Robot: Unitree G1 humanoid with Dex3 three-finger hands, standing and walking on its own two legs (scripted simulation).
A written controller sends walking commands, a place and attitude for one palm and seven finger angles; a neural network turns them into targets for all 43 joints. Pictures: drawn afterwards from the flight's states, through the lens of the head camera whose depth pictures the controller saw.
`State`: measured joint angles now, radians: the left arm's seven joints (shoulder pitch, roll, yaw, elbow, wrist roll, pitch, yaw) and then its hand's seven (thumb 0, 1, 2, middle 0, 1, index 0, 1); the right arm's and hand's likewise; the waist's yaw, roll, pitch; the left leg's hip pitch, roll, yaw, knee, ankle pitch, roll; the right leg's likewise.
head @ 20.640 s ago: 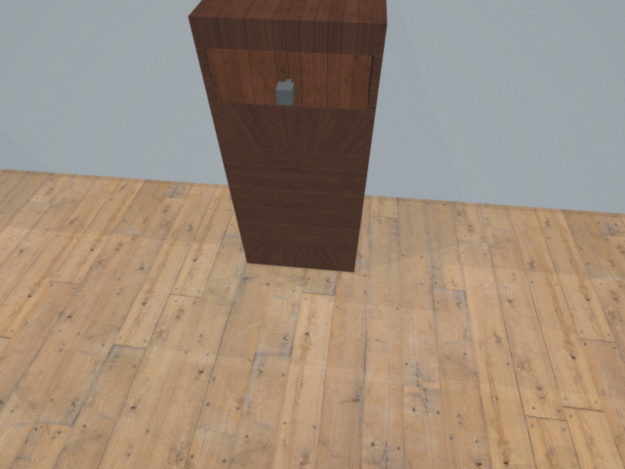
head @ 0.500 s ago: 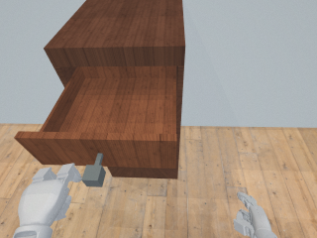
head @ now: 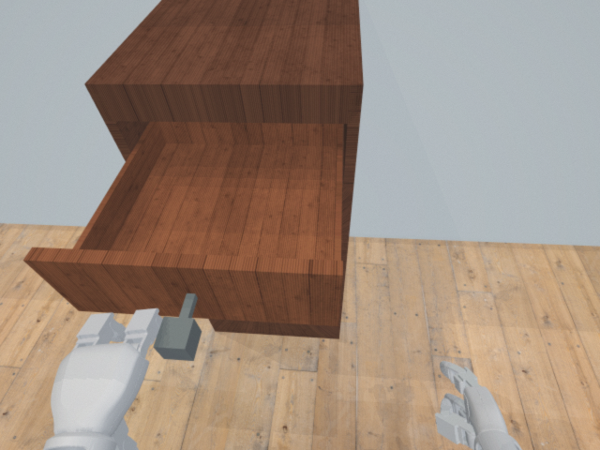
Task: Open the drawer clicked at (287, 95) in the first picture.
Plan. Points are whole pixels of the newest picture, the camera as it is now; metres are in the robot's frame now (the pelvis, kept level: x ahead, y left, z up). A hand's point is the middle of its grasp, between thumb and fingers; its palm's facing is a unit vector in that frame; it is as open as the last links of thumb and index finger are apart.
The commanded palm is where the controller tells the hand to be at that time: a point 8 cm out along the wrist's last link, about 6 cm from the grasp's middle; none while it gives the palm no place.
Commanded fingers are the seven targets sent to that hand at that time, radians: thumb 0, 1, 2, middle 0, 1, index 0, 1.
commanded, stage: lift the hand off the handle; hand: left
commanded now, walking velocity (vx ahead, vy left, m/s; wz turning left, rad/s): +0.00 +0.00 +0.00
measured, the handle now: (183, 323) +0.24 +0.19 +0.06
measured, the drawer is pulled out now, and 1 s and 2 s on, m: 0.29 0.29 0.29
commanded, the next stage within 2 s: draw the hand back to the body in 1.42 s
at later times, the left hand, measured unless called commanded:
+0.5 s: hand (94, 359) +0.17 +0.25 +0.10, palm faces +0.10 -0.04 -0.99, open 13.9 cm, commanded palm +0.14 +0.24 +0.15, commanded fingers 0.00 -0.50 0.30 -0.30 -1.20 -0.30 -1.20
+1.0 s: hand (60, 335) +0.17 +0.25 +0.17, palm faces +0.15 -0.08 -0.99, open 13.9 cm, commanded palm +0.13 +0.24 +0.22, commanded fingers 0.00 -0.50 0.30 -0.30 -1.20 -0.30 -1.20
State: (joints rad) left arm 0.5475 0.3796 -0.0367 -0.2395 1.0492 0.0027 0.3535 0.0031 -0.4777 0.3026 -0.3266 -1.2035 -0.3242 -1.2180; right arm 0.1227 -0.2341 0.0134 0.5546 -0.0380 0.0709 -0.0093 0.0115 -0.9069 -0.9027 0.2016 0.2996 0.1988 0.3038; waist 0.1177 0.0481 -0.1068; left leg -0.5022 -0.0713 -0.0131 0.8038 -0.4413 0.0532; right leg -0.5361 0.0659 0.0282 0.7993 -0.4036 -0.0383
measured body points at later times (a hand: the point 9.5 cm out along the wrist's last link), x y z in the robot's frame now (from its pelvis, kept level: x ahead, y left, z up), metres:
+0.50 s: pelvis +0.00 -0.01 +0.02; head +0.00 -0.04 +0.46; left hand +0.16 +0.25 +0.15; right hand +0.23 -0.22 -0.07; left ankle -0.03 +0.08 -0.70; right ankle +0.00 -0.10 -0.70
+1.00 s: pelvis -0.01 +0.00 +0.03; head -0.03 -0.04 +0.48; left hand +0.16 +0.25 +0.22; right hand +0.22 -0.19 -0.05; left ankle -0.03 +0.08 -0.70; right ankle +0.00 -0.10 -0.70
